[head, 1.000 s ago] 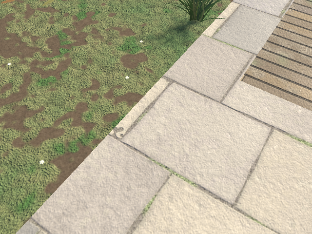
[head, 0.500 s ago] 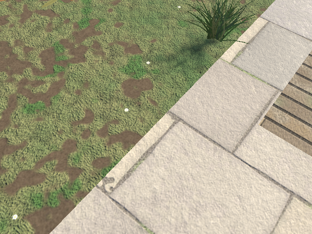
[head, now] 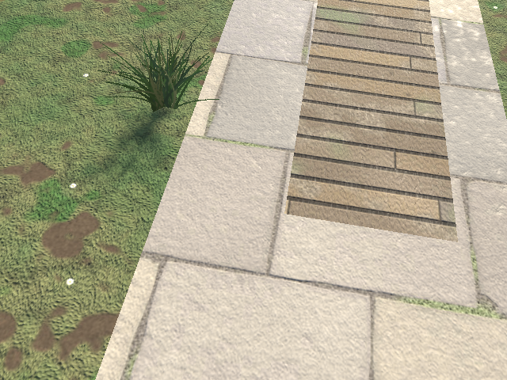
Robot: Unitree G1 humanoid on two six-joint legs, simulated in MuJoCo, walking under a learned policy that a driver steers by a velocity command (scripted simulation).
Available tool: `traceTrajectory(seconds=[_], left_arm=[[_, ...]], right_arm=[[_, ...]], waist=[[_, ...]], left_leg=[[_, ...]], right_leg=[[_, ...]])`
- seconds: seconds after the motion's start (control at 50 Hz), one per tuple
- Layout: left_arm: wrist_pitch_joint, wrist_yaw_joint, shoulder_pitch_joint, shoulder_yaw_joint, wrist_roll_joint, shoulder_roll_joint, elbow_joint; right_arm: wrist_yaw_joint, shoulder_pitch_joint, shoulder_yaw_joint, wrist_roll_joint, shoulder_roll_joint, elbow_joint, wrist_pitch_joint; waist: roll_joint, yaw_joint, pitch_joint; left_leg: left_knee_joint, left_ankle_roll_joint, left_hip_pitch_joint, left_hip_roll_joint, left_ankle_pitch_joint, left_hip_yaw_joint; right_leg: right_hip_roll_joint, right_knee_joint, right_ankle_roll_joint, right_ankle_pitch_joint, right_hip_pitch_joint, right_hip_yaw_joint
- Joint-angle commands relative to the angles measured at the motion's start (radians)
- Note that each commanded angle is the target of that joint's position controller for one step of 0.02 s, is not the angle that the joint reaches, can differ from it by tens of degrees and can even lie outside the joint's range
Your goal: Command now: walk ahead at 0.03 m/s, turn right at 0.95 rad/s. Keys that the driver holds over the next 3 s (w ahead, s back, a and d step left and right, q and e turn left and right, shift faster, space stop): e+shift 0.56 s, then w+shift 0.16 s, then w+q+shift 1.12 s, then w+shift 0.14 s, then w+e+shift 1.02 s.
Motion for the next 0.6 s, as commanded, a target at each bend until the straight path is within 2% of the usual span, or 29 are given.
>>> traceTrajectory(seconds=[0.02, 0.1, 0.16, 0.2, 0.22, 0.24, 0.26, 0.28, 0.3, 0.32, 0.34, 0.36, 0.4, 0.48, 0.56, 0.58, 0.6], left_arm=[[-0.017, -0.010, -0.049, 0.001, 0.003, 0.038, -0.106], [-0.009, -0.025, -0.066, -0.004, 0.005, 0.025, -0.113], [0.009, -0.038, -0.075, 0.003, 0.004, 0.034, -0.120], [0.022, -0.049, -0.052, 0.014, 0.002, 0.039, -0.114], [0.025, -0.046, -0.008, 0.026, 0.002, 0.049, -0.096], [0.025, -0.031, 0.071, 0.051, 0.004, 0.105, -0.067], [0.018, -0.010, 0.115, 0.088, 0.003, 0.265, -0.077], [-0.017, -0.018, 0.052, 0.077, 0.048, 0.257, -0.123], [-0.043, -0.027, 0.028, 0.067, 0.054, 0.210, -0.113], [-0.056, -0.021, -0.011, 0.060, 0.035, 0.189, -0.102], [-0.055, -0.012, -0.058, 0.047, 0.013, 0.149, -0.107], [-0.049, -0.004, -0.101, 0.038, 0.006, 0.134, -0.117], [-0.042, 0.009, -0.114, 0.030, 0.016, 0.122, -0.125], [-0.036, 0.020, -0.093, 0.040, 0.007, 0.146, -0.114], [-0.027, 0.016, -0.107, 0.045, 0.007, 0.157, -0.121], [-0.026, 0.015, -0.106, 0.041, 0.004, 0.147, -0.119], [-0.029, 0.010, -0.096, 0.034, 0.001, 0.134, -0.116]], right_arm=[[-0.001, 0.014, -0.057, 0.001, -0.185, -0.043, -0.005], [0.020, -0.007, -0.078, 0.009, -0.218, -0.038, -0.008], [0.040, -0.004, -0.093, 0.030, -0.236, -0.025, -0.014], [0.049, -0.011, -0.099, 0.050, -0.236, -0.018, -0.019], [0.051, 0.001, -0.098, 0.060, -0.218, -0.006, -0.019], [0.058, 0.056, -0.089, 0.056, -0.173, 0.019, -0.018], [0.063, 0.063, -0.072, 0.006, -0.119, -0.027, -0.018], [0.048, -0.045, -0.073, -0.010, -0.134, -0.076, -0.021], [0.036, -0.107, -0.083, 0.010, -0.172, -0.086, -0.018], [0.026, -0.104, -0.084, 0.023, -0.168, -0.086, -0.020], [0.015, -0.073, -0.088, 0.016, -0.179, -0.065, -0.020], [0.012, -0.049, -0.091, 0.008, -0.184, -0.058, -0.021], [0.019, -0.017, -0.089, 0.012, -0.172, -0.041, -0.029], [0.030, -0.050, -0.070, 0.026, -0.133, -0.041, -0.032], [0.045, -0.062, -0.071, 0.033, -0.146, -0.043, -0.038], [0.050, -0.032, -0.073, 0.038, -0.157, -0.034, -0.042], [0.058, -0.020, -0.074, 0.049, -0.163, -0.030, -0.048]], waist=[[0.186, -0.039, -0.121], [0.193, -0.034, -0.126], [0.208, -0.025, -0.136], [0.201, 0.006, -0.150], [0.175, 0.030, -0.158], [0.058, 0.051, -0.153], [-0.302, 0.016, -0.129], [-0.237, 0.059, -0.199], [-0.131, 0.072, -0.183], [-0.102, 0.037, -0.142], [-0.062, 0.010, -0.134], [-0.073, -0.014, -0.133], [-0.078, -0.028, -0.170], [-0.081, -0.007, -0.172], [-0.123, 0.004, -0.159], [-0.124, 0.003, -0.196], [-0.133, 0.012, -0.201]], left_leg=[[-0.134, 0.208, 0.228, 0.280, 0.145, -0.166], [-0.132, 0.195, 0.185, 0.308, 0.155, -0.067], [-0.087, 0.166, 0.191, 0.337, 0.216, -0.012], [-0.013, 0.117, 0.191, 0.346, 0.221, 0.028], [0.065, 0.065, 0.145, 0.323, 0.171, 0.070], [0.229, -0.013, 0.008, 0.254, 0.042, 0.129], [0.569, -0.124, -0.364, 0.109, -0.486, 0.192], [0.742, -0.144, -0.488, 0.029, -0.534, -0.042], [0.796, -0.118, -0.501, 0.032, -0.451, -0.110], [0.774, -0.095, -0.511, 0.038, -0.352, -0.138], [0.751, -0.089, -0.506, 0.048, -0.287, -0.153], [0.732, -0.094, -0.462, 0.036, -0.237, -0.158], [0.694, -0.107, -0.391, -0.002, -0.172, -0.157], [0.468, -0.125, -0.328, -0.058, -0.137, -0.181], [0.326, -0.118, -0.234, -0.089, -0.150, -0.207], [0.293, -0.109, -0.197, -0.078, -0.144, -0.201], [0.257, -0.095, -0.137, -0.067, -0.147, -0.188]], right_leg=[[-0.047, -0.082, 0.008, 0.005, -0.089, -0.025], [-0.053, -0.247, -0.031, 0.013, 0.045, -0.078], [-0.038, -0.384, -0.074, -0.007, 0.142, -0.117], [-0.018, -0.534, -0.119, 0.041, 0.235, -0.138], [0.010, -0.638, -0.154, 0.115, 0.333, -0.142], [0.002, -0.747, -0.208, 0.272, 0.490, -0.051], [-0.264, -0.735, -0.343, 0.760, 0.679, 0.348], [-0.326, -0.767, -0.488, 0.672, 0.611, 0.506], [-0.280, -0.806, -0.461, 0.537, 0.582, 0.422], [-0.230, -0.817, -0.409, 0.450, 0.547, 0.371], [-0.201, -0.807, -0.368, 0.422, 0.530, 0.336], [-0.176, -0.798, -0.354, 0.457, 0.481, 0.308], [-0.136, -0.780, -0.344, 0.504, 0.453, 0.288], [-0.095, -0.749, -0.329, 0.430, 0.444, 0.347], [-0.076, -0.732, -0.322, 0.371, 0.396, 0.452], [-0.075, -0.746, -0.320, 0.207, 0.397, 0.460], [-0.067, -0.770, -0.321, -0.020, 0.365, 0.476]])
